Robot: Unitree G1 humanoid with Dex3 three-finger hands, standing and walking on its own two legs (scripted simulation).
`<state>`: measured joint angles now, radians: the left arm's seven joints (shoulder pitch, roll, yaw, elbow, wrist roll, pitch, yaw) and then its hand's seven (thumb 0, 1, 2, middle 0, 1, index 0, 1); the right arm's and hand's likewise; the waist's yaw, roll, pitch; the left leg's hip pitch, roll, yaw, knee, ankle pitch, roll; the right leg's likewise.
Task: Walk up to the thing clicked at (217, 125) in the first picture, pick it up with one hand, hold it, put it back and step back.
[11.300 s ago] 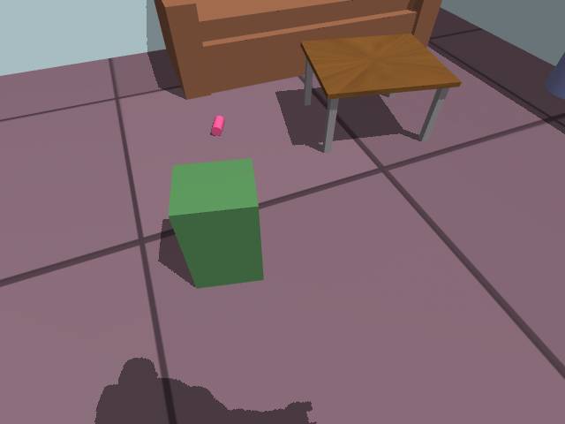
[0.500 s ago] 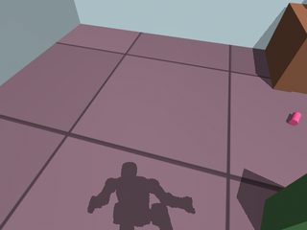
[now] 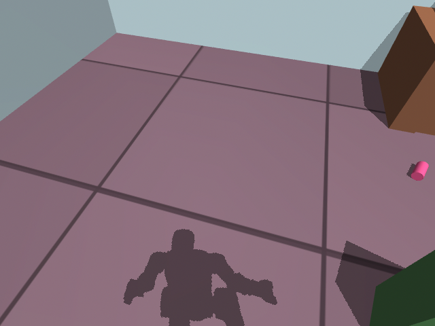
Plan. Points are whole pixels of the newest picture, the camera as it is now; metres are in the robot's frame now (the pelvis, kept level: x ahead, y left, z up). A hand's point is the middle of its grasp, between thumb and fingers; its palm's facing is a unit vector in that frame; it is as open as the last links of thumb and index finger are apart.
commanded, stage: stand
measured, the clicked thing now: (419, 170) +1.09 -1.24 -0.75
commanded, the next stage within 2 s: walk up in 1.06 s
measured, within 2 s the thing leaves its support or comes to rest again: neither
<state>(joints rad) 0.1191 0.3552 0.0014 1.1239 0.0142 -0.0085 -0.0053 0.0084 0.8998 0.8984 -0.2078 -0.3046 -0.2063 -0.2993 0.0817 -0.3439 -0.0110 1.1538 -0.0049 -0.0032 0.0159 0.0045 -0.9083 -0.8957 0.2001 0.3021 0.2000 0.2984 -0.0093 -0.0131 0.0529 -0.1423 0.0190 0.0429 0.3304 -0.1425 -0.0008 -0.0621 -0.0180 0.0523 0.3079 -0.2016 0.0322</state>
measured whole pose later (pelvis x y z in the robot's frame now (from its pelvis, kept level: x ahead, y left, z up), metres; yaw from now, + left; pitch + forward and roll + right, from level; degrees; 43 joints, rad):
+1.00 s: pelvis +0.01 +0.00 +0.00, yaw +1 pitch -2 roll +0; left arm 0.13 0.36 0.00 1.11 0.02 -0.01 -0.01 0.01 0.90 0.90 -0.21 -0.30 -0.21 -0.30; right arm 0.09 -0.35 -0.01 1.14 0.00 -0.01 0.01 0.00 -0.91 -0.90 0.20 0.30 0.20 0.30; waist -0.01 -0.01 0.05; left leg -0.15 0.02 0.03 0.34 -0.15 0.00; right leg -0.06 -0.02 0.04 0.31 -0.21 0.03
